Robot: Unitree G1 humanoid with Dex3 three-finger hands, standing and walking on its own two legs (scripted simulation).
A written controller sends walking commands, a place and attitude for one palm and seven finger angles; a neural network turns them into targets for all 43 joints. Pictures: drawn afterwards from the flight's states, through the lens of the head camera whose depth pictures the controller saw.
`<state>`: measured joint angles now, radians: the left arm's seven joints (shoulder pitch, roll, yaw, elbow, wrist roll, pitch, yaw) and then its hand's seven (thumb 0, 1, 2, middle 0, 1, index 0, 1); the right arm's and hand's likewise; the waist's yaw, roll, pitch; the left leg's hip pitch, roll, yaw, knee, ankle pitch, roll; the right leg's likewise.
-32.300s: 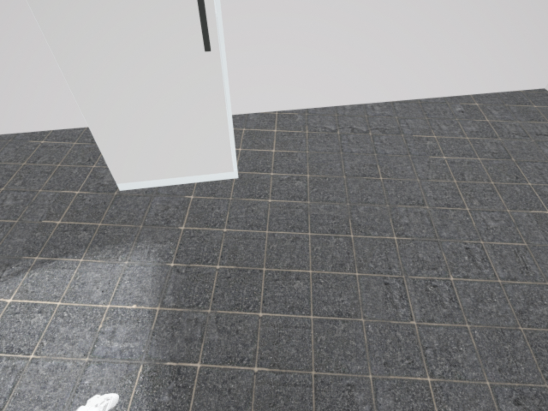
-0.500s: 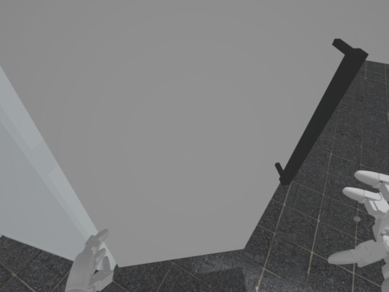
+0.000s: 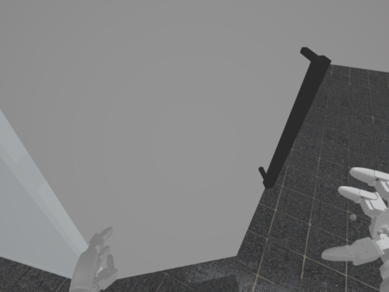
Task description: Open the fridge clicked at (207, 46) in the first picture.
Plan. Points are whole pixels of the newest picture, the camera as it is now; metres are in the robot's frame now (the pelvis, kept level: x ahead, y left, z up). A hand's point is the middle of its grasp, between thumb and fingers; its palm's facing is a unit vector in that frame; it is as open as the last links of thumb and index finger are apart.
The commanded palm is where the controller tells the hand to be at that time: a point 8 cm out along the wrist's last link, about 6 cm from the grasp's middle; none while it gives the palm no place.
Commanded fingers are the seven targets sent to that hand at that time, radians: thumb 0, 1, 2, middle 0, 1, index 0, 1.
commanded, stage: draw the hand back to the body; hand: right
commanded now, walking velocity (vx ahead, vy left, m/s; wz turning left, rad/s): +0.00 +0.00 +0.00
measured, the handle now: (283, 130) +0.41 -0.21 +0.15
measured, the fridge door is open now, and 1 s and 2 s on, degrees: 65 65 65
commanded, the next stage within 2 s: step back with the hand held close in 1.04 s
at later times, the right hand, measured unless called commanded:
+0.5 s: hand (366, 208) +0.21 -0.27 +0.17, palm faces +0.46 +0.80 -0.39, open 10.4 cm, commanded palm +0.15 -0.30 +0.18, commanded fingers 0.00 -0.65 -0.78 0.21 0.45 0.21 0.45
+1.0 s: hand (366, 208) +0.20 -0.26 +0.17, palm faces +0.47 +0.79 -0.39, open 7.5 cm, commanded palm +0.15 -0.30 +0.19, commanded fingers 0.00 -0.90 -0.90 0.20 0.30 0.20 0.30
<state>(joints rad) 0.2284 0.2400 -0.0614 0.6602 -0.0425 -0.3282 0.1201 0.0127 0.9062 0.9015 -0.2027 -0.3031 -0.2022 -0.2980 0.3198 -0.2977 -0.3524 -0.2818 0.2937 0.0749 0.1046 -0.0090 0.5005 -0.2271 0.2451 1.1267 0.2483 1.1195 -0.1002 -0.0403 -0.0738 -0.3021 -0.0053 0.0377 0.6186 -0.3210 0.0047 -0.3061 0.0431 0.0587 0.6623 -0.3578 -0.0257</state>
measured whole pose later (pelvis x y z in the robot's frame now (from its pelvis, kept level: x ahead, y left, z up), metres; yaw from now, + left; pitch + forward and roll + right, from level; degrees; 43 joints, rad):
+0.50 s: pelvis +0.01 +0.00 +0.01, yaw +1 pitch -3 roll +1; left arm 0.23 0.23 -0.03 0.67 -0.01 -0.19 0.08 0.01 0.91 0.90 -0.20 -0.30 -0.20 -0.30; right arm 0.43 -0.37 -0.34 -0.34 0.08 -0.09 -0.12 0.00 -0.30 -0.61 0.23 0.66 0.23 0.65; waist -0.07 -0.06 -0.02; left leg -0.18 -0.01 0.02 0.52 -0.29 0.01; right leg -0.17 0.04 0.04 0.54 -0.32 -0.03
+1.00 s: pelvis +0.01 +0.01 +0.01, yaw +1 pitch -3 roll +1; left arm 0.20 0.22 -0.03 0.66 0.00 -0.17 0.08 0.01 0.91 0.90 -0.20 -0.30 -0.20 -0.30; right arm 0.44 -0.36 -0.34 -0.37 0.08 -0.09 -0.12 0.02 -0.88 -0.90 0.21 0.31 0.21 0.31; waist -0.09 -0.05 0.00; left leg -0.15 -0.02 0.03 0.48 -0.27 0.01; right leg -0.14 0.03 0.05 0.50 -0.31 -0.02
